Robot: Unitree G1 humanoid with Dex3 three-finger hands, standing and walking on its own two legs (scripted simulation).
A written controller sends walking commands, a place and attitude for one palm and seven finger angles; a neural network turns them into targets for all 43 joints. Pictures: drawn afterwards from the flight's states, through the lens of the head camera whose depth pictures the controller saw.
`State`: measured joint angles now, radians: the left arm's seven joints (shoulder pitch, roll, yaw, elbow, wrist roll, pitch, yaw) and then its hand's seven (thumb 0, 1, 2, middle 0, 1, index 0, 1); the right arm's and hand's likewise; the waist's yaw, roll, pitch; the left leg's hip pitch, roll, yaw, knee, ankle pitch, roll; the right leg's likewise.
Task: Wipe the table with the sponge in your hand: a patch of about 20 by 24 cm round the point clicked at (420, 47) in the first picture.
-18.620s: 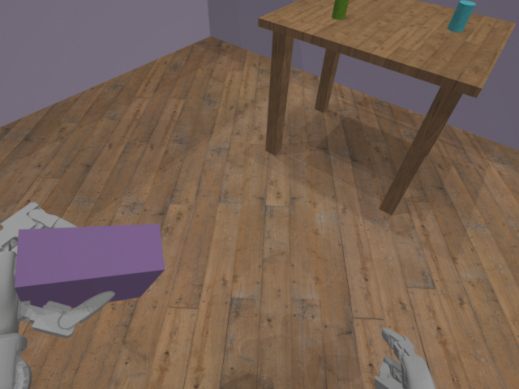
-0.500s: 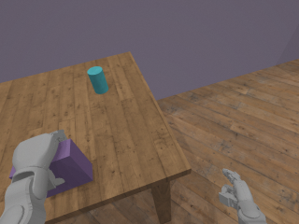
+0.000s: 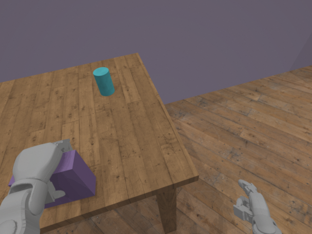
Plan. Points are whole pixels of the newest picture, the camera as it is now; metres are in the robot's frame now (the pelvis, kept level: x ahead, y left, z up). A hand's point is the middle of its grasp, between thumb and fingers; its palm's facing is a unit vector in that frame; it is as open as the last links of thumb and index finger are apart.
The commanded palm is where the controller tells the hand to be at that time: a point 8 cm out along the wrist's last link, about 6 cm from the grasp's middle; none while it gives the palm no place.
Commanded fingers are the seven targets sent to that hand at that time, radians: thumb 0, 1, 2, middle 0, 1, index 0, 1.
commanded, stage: move the sponge above the wiping area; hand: left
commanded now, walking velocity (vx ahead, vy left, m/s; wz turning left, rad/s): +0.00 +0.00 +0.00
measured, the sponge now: (62, 185) +0.19 +0.29 +0.03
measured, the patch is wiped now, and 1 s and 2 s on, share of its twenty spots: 0.00 0.00 0.10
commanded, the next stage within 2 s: lower the sponge onto the table in 0.40 s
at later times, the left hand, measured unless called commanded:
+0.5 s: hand (50, 165) +0.20 +0.30 +0.10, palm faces +0.04 -0.08 -1.00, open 9.8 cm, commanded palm +0.18 +0.30 +0.18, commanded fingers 0.00 0.10 1.30 -1.20 -1.60 -1.20 -1.60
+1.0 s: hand (46, 164) +0.20 +0.30 +0.11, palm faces +0.10 -0.10 -0.99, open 9.8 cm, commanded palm +0.17 +0.29 +0.17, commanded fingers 0.00 0.10 1.30 -1.20 -1.60 -1.20 -1.60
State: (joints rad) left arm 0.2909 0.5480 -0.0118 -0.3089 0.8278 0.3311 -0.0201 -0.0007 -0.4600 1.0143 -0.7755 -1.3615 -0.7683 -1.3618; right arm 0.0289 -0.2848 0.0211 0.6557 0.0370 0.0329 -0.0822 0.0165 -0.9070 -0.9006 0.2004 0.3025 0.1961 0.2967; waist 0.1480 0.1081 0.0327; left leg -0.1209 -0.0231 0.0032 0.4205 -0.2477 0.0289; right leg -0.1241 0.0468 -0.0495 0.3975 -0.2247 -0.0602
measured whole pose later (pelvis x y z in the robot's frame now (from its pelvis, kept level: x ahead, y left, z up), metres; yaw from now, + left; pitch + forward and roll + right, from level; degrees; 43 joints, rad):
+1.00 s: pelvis +0.01 +0.01 +0.00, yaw -1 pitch -2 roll +0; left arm 0.31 0.51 -0.01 -0.39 0.84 0.48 0.04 0.00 -0.46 1.02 -0.77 -1.36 -0.77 -1.36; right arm 0.00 -0.26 0.04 0.64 0.05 0.10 -0.02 0.02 -0.91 -0.90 0.20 0.30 0.20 0.30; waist 0.15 0.11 0.00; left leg -0.11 -0.03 0.02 0.40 -0.25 0.04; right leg -0.13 0.04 -0.03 0.40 -0.23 -0.05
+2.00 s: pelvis +0.00 +0.00 +0.00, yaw -1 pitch -1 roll +0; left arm 0.30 0.48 0.00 -0.19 0.87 0.35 0.08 -0.01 -0.46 1.02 -0.77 -1.37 -0.76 -1.37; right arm 0.03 -0.28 0.01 0.68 0.05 0.07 -0.05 0.02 -0.91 -0.90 0.20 0.30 0.20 0.30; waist 0.12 0.12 -0.01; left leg -0.17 -0.02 0.01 0.43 -0.25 0.02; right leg -0.18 0.05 -0.04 0.43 -0.23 -0.06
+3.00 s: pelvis +0.00 +0.00 -0.01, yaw +1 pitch +4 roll +0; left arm -0.14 0.58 0.08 0.32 0.87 0.21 0.05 0.01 -0.51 1.08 -0.78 -1.37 -0.77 -1.37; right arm 0.12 -0.31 0.00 0.70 0.09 0.08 -0.06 0.01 -0.91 -0.90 0.20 0.30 0.20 0.30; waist 0.08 0.10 -0.04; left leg -0.32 -0.02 -0.01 0.52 -0.27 0.02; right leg -0.32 0.05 -0.06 0.49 -0.25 -0.06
